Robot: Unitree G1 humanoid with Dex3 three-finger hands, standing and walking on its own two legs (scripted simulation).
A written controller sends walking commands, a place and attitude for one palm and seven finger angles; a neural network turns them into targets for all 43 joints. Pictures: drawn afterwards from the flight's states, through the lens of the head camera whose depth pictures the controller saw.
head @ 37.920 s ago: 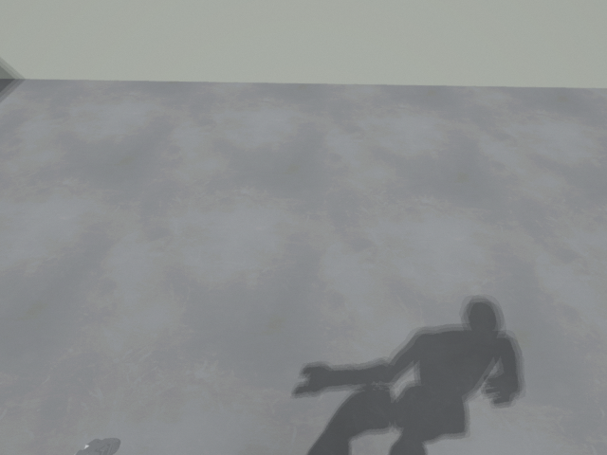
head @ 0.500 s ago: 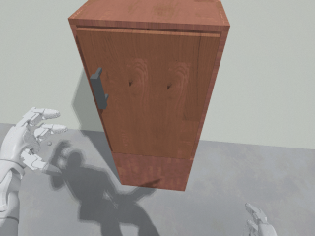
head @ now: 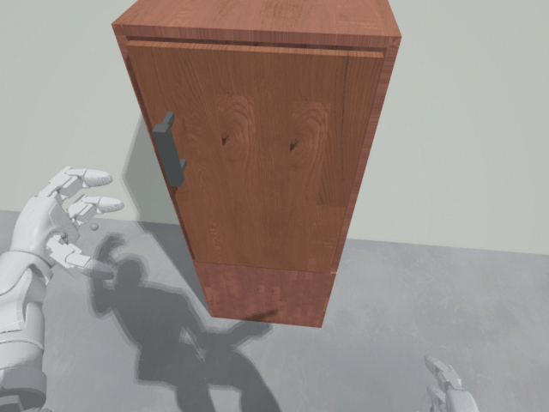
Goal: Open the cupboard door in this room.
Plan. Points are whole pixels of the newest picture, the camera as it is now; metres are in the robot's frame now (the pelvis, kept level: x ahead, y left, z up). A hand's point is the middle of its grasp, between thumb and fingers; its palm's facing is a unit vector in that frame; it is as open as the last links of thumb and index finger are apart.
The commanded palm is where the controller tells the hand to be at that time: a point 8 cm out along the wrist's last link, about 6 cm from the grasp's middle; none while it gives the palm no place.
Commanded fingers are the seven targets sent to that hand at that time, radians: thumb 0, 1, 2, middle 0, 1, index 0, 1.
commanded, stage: move the hooked fingers beside the handle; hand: left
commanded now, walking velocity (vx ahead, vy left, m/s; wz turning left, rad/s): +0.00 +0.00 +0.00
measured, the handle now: (173, 149) +0.52 +0.21 +0.10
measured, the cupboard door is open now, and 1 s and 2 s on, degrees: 0 0 0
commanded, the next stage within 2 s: none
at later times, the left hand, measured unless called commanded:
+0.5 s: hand (108, 199) +0.38 +0.27 +0.11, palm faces -0.03 -1.00 -0.02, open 14.0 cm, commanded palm +0.36 +0.32 +0.11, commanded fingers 0.00 -0.50 0.30 -0.30 -1.20 -0.30 -1.20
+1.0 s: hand (120, 171) +0.44 +0.28 +0.11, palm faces -0.05 -1.00 -0.01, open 14.0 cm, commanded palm +0.43 +0.33 +0.11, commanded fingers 0.00 -0.50 0.30 -0.30 -1.20 -0.30 -1.20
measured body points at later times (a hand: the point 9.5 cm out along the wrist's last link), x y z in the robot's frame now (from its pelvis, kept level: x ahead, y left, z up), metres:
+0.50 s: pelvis +0.00 +0.02 +0.00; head +0.03 +0.02 +0.45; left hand +0.38 +0.33 +0.12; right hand +0.11 -0.25 -0.10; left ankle +0.02 +0.11 -0.73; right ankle -0.01 -0.09 -0.73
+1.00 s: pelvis +0.00 +0.02 -0.01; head +0.07 +0.03 +0.43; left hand +0.44 +0.33 +0.11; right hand +0.04 -0.26 -0.11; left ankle +0.02 +0.11 -0.73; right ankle -0.01 -0.09 -0.73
